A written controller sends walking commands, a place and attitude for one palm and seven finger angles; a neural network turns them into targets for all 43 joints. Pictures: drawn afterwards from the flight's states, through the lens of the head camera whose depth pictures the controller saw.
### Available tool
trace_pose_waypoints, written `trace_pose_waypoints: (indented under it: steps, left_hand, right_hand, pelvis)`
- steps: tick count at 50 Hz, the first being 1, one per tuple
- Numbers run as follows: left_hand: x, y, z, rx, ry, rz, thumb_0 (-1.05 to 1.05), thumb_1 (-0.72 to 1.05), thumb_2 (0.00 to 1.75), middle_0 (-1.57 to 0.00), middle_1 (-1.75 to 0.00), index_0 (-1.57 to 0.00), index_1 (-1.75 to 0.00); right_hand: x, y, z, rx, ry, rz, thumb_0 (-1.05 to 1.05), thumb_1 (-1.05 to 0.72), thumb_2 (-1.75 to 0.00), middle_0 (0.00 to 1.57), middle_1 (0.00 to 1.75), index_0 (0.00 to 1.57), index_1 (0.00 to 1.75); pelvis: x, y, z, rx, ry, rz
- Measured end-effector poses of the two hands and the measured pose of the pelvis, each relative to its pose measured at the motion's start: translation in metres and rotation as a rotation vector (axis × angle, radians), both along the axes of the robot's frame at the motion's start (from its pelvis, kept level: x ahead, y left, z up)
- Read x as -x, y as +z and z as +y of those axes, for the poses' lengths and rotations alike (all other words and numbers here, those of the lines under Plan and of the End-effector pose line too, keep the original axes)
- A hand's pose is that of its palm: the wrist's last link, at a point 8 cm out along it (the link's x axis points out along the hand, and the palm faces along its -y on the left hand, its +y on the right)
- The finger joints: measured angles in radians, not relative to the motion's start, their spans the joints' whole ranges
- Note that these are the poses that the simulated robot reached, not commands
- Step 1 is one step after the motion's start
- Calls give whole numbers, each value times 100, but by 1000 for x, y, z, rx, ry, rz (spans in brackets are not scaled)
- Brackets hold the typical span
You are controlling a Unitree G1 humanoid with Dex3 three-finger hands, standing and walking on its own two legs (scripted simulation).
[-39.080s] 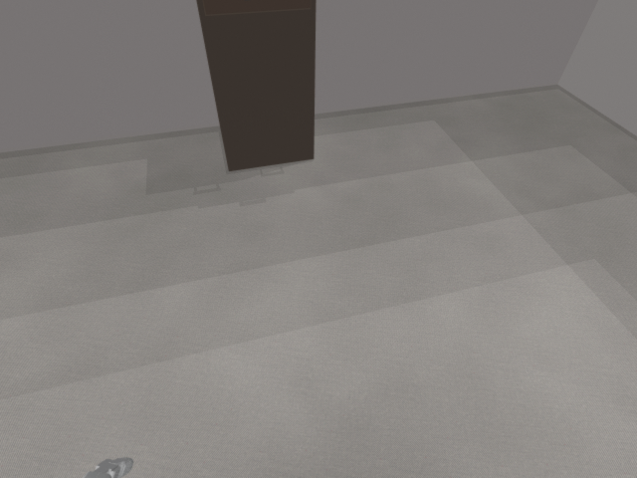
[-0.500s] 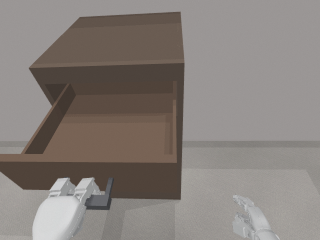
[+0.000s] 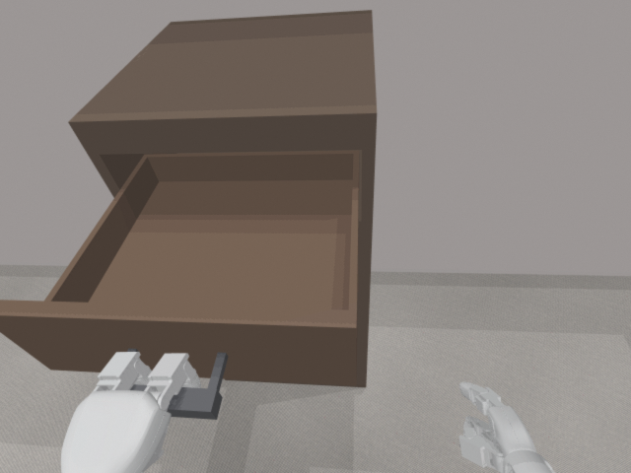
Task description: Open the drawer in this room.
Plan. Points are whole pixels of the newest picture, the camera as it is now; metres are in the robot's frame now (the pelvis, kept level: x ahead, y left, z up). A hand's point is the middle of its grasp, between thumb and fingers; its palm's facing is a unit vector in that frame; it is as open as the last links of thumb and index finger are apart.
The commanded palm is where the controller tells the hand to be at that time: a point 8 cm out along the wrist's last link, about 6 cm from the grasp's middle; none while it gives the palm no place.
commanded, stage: open the thumb to release the handle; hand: left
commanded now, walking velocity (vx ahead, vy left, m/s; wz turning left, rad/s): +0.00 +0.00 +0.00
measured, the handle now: (167, 380) +0.20 +0.19 +0.07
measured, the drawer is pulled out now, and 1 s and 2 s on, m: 0.30 0.29 0.29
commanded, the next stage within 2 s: lift the hand off the handle in 0.40 s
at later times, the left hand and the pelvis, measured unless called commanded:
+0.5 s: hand (150, 435) +0.15 +0.20 +0.06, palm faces +0.02 -0.13 -0.99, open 13.2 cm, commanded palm +0.12 +0.22 +0.10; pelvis -0.01 -0.01 +0.01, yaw +0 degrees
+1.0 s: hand (155, 421) +0.16 +0.20 +0.06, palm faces +0.04 -0.15 -0.99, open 13.8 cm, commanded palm +0.13 +0.21 +0.14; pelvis -0.01 +0.00 +0.01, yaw +0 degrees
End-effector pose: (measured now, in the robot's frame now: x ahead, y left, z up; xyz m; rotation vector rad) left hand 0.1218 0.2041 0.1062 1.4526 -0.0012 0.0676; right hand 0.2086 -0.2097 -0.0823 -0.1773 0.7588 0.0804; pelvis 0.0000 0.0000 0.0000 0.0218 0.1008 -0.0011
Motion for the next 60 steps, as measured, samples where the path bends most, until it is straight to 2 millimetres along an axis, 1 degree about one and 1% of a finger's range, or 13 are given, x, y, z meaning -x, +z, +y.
trace_pose_waypoints:
  steps: [3,7,13,19,22,25,32,39,48,51,55,58,60]
  left_hand:
    - [-1,1,0,14,10,-15,1,64,78,-36,-132,-41,-134]
    - [-2,2,-1,19,25,-18,1,51,73,-39,-131,-40,-132]
    - [-3,3,-1,14,27,-3,0,19,60,-39,-128,-37,-128]
    - [-3,4,-1,17,24,15,0,-18,44,-39,-127,-35,-124]
    - [-3,4,0,19,18,19,0,-31,38,-38,-126,-34,-123]
    - [-2,5,0,17,9,23,0,-39,35,-38,-126,-33,-122]
    - [-4,1,-2,33,31,-5,0,-47,31,-37,-127,-33,-121]
    - [-8,0,-2,20,32,-23,0,-49,30,-38,-126,-32,-120]
    - [-15,4,-1,36,31,7,0,-49,30,-38,-124,-32,-120]
    - [-14,11,0,38,25,6,0,-49,30,-39,-122,-33,-120]
    - [-15,27,4,38,25,-34,0,-49,30,-39,-122,-33,-120]
    - [-17,43,12,30,53,-81,0,-49,30,-37,-121,-33,-121]
    - [-17,48,17,27,65,-80,0,-49,30,-36,-121,-35,-122]
  right_hand:
    - [3,-4,0,0,-11,17,1,-91,-90,20,30,20,30]
    - [6,-5,2,-11,-22,23,1,-91,-90,19,30,20,30]
    - [8,2,6,-23,-20,6,1,-91,-90,20,30,20,30]
    - [7,10,2,-17,-22,-22,1,-91,-89,20,30,20,30]
    - [7,12,-1,-2,-26,-25,1,-91,-89,20,30,20,30]
    - [7,12,-5,13,-29,-20,1,-91,-89,20,30,20,30]
    - [9,6,-7,29,-27,3,1,-91,-90,20,30,20,30]
    - [10,1,3,10,-20,20,1,-91,-90,19,30,20,30]
    - [7,9,16,-24,-18,-13,1,-91,-89,20,30,20,30]
    - [4,16,17,-25,-19,-35,1,-91,-89,20,30,20,30]
    - [0,23,17,-16,-14,-59,1,-91,-89,20,30,20,30]
    - [-2,26,17,-11,-13,-63,1,-91,-89,20,30,20,30]
    - [-4,27,18,-11,-10,-60,1,-91,-90,20,30,20,30]
  pelvis:
    - [2,0,0,-1,5,-4]
    - [4,2,-2,-4,7,-13]
    - [8,5,-7,-6,4,-33]
    - [11,8,-10,-3,2,-48]
    - [12,9,-10,-1,3,-51]
    - [13,10,-10,0,2,-50]
    - [14,8,-7,3,10,-32]
    - [13,7,-5,1,16,-28]
    - [12,10,-1,3,8,-53]
    - [11,12,1,5,3,-65]
    - [10,14,5,12,2,-78]
    - [9,15,8,15,4,-86]
    - [9,16,11,16,5,-91]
